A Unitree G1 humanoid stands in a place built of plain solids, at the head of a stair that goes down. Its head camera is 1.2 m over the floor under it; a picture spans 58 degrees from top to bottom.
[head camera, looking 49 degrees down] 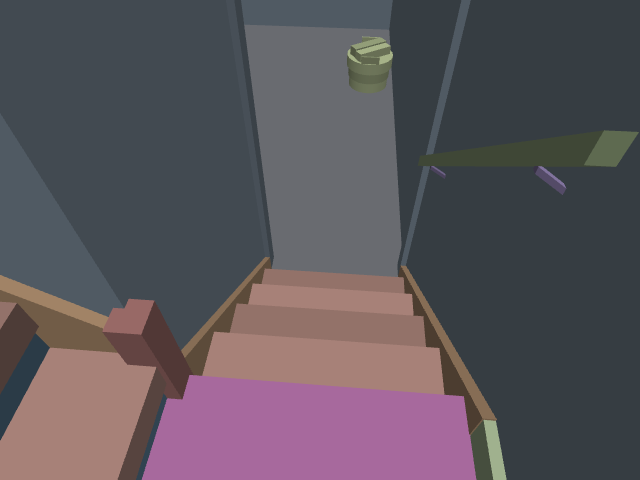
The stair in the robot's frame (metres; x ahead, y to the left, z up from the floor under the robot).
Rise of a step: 0.21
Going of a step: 0.25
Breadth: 0.81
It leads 4 degrees to the right of straight ahead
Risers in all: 5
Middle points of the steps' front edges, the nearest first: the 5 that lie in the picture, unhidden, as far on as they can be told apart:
0.50 -0.01 0.00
0.75 -0.02 -0.21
1.00 -0.04 -0.41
1.25 -0.06 -0.62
1.51 -0.08 -0.83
